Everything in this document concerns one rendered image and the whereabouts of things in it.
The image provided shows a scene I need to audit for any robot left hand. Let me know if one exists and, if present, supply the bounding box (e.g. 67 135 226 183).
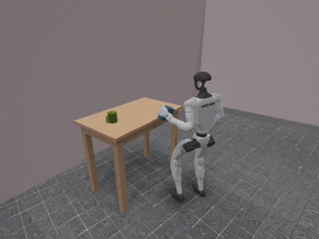
157 104 168 118

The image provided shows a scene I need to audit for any robot torso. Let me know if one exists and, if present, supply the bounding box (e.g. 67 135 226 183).
192 92 216 148

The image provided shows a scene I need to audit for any left robot forearm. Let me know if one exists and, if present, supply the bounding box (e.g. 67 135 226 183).
164 113 190 130

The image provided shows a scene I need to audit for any table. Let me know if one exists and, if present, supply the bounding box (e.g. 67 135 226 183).
74 98 183 214

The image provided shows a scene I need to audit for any robot right upper arm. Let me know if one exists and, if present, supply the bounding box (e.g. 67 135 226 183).
211 94 225 121

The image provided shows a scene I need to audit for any right robot shin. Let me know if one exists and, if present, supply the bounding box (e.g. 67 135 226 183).
194 158 205 190

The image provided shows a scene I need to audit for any robot left upper arm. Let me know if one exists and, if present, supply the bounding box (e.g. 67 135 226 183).
183 98 196 132

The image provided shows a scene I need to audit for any right robot forearm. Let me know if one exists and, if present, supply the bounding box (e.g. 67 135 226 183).
211 119 223 129

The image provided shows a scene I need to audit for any sponge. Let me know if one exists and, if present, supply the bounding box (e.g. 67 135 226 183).
158 106 175 121

